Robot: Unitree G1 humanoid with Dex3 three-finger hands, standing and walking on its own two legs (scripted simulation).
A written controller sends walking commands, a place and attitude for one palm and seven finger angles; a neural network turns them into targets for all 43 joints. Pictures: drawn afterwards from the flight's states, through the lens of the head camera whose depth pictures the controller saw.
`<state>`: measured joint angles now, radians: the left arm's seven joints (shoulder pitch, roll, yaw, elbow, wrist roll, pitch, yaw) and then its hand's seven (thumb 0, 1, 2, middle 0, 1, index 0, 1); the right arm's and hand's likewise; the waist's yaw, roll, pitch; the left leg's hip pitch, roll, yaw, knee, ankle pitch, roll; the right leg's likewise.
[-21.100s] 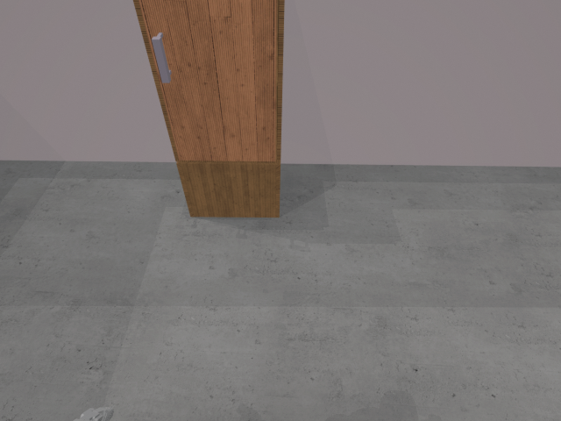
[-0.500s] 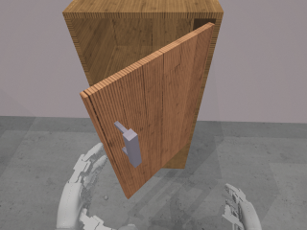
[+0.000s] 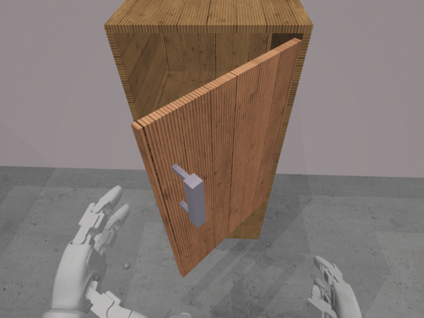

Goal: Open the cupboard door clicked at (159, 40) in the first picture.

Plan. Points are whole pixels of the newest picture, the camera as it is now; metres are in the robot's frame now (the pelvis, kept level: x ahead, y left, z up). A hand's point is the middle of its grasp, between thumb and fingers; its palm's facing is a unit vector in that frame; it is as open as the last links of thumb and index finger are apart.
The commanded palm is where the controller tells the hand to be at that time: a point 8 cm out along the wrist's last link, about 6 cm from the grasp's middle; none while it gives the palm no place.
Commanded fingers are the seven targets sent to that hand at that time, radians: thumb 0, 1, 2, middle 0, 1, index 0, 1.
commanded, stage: draw the hand back to the body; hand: left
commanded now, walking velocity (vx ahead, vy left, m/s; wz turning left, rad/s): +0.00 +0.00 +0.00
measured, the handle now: (188, 196) +0.32 +0.07 +0.08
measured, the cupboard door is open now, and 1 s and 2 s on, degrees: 47 47 47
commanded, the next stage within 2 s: step back with the hand held close in 1.34 s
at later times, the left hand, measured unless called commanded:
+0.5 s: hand (63, 246) +0.19 +0.22 +0.15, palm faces +0.23 -0.92 -0.32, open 14.6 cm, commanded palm +0.15 +0.26 +0.18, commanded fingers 0.00 0.13 0.57 -0.17 -0.30 -0.17 -0.30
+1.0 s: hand out of the picture +0.22 +0.28 +0.23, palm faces +0.46 -0.79 -0.40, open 8.7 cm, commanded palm +0.17 +0.31 +0.23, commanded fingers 0.00 0.90 0.90 -0.20 -0.30 -0.20 -0.30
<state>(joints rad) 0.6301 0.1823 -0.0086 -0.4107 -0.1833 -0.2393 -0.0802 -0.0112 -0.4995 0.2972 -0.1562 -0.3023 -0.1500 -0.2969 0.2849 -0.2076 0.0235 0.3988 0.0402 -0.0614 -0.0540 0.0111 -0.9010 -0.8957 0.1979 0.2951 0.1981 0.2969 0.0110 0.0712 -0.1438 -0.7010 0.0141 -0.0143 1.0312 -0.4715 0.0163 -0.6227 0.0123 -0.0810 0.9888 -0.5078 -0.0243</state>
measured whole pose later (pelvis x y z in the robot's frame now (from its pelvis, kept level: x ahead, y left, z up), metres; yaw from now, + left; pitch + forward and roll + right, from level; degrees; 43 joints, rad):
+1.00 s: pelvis +0.03 +0.02 +0.06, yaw -1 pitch -4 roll -1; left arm 0.47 0.36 0.34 -0.42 -0.06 -0.04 0.13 0.01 0.66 0.80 -0.21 -0.30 -0.20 -0.30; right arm 0.20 -0.23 0.04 0.61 0.01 -0.09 -0.09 0.01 -0.90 -0.90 0.20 0.30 0.20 0.30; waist 0.07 0.06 0.00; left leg -0.14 -0.02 0.03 0.47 -0.26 0.04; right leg -0.08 -0.01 -0.03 0.42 -0.28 0.00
